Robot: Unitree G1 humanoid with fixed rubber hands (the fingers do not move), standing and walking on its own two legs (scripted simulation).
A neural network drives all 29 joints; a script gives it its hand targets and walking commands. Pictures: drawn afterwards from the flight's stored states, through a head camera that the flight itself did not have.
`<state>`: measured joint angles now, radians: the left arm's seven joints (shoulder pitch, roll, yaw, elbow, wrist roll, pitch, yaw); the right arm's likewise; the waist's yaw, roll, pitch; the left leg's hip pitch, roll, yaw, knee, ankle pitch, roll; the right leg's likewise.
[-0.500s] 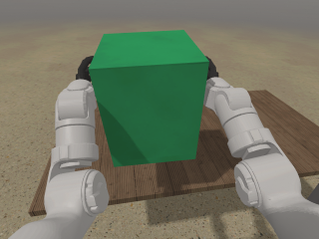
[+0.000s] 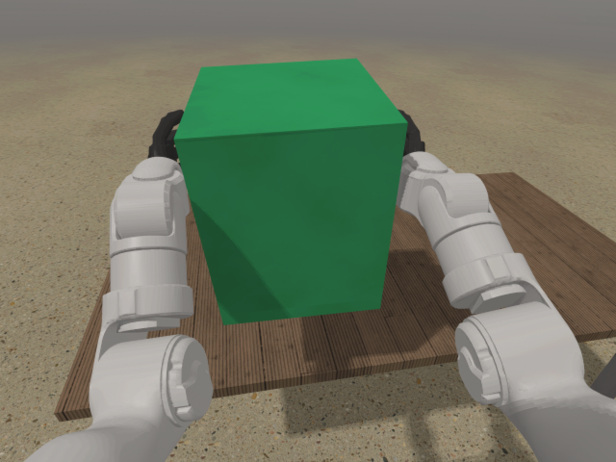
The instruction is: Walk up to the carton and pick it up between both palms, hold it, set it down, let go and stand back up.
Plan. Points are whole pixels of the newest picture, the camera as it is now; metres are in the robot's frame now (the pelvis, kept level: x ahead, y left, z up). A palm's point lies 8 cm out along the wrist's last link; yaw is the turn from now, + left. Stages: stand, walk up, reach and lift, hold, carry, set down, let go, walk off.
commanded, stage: hold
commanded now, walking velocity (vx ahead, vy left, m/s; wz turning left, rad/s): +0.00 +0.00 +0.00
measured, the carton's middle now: (291, 189) +0.38 +0.01 +0.25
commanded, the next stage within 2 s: none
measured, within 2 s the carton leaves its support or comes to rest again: neither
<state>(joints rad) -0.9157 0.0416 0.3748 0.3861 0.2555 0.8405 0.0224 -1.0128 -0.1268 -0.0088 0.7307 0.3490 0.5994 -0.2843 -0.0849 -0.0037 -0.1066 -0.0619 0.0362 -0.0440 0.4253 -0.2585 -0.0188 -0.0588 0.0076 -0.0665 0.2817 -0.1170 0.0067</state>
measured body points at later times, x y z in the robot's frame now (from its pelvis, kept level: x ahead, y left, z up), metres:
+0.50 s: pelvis -0.01 +0.00 +0.00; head -0.09 +0.02 +0.44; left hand +0.38 +0.16 +0.29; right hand +0.38 -0.14 +0.28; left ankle -0.01 +0.12 -0.75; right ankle +0.03 -0.13 -0.75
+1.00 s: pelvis +0.01 +0.00 +0.00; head -0.08 +0.02 +0.44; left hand +0.39 +0.15 +0.28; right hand +0.39 -0.14 +0.28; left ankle -0.01 +0.12 -0.75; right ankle +0.03 -0.13 -0.75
